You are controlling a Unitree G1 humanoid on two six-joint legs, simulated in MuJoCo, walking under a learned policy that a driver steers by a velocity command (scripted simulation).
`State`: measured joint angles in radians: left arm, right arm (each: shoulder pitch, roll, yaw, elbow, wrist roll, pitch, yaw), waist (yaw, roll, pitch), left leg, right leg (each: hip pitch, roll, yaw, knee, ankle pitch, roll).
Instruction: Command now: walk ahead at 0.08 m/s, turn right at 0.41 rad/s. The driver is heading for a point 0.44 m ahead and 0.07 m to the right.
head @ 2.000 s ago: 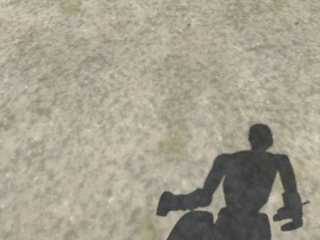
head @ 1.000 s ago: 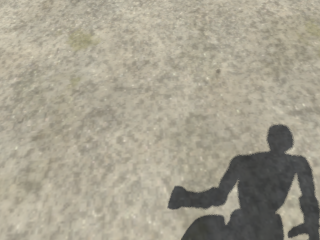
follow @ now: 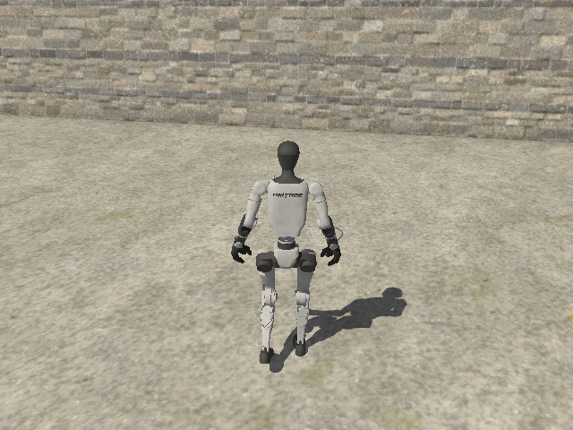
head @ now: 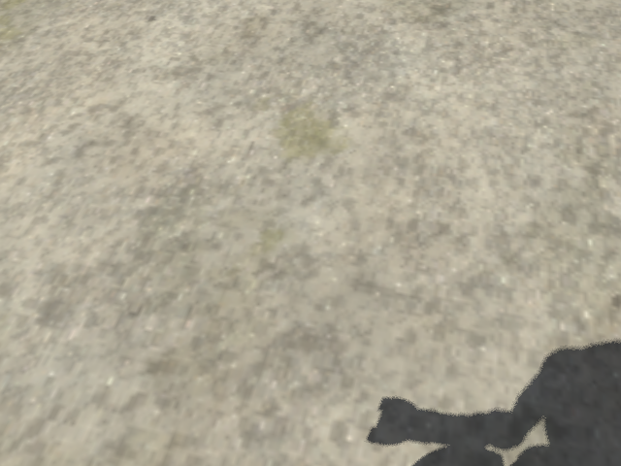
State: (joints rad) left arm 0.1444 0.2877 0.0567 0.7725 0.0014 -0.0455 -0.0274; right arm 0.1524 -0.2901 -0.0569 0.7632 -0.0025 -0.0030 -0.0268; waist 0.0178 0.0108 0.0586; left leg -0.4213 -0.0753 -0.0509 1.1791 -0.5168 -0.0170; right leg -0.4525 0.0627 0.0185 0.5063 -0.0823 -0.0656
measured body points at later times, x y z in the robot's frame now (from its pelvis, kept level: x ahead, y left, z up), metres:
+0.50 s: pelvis +0.06 +0.05 +0.02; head +0.10 +0.06 +0.46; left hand +0.29 +0.29 -0.09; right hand +0.10 -0.26 -0.07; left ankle +0.11 +0.16 -0.73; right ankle +0.02 -0.08 -0.65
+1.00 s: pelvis +0.09 +0.00 +0.02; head +0.10 -0.01 +0.47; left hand +0.29 +0.21 -0.09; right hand +0.09 -0.31 -0.09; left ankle +0.19 +0.12 -0.68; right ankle +0.01 -0.08 -0.73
